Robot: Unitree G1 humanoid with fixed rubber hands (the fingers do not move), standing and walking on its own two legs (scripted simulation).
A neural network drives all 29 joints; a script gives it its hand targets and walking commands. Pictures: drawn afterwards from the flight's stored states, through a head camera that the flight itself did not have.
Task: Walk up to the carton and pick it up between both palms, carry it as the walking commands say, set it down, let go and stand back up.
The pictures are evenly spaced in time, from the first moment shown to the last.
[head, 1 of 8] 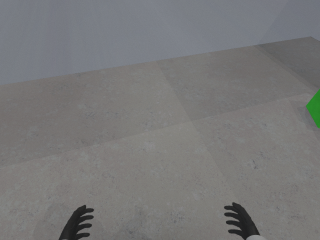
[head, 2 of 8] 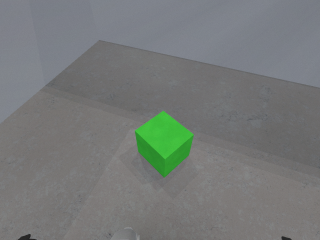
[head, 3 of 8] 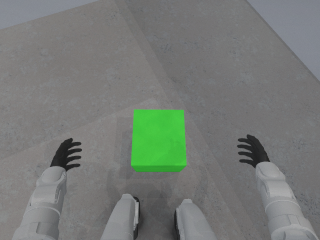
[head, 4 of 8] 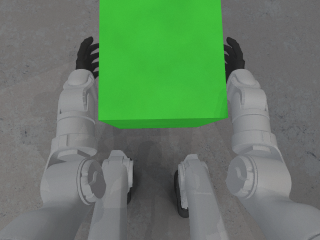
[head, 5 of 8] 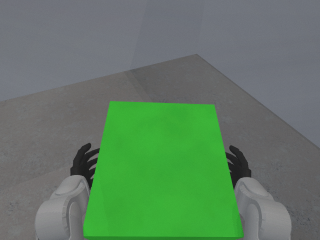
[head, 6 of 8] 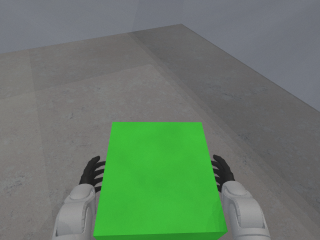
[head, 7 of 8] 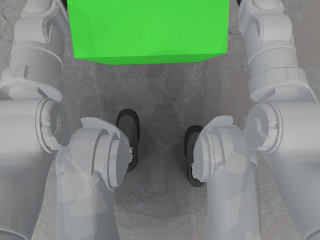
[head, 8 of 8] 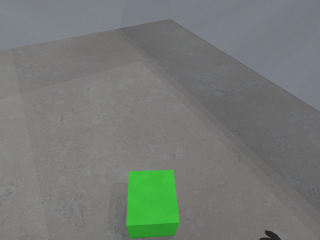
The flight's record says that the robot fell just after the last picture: no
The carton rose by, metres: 0.67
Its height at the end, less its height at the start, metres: +0.00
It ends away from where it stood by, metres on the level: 1.42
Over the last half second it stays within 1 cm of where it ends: yes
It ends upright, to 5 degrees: yes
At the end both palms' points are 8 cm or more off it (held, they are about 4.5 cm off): yes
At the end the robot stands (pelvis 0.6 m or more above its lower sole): yes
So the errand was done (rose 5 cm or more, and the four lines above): yes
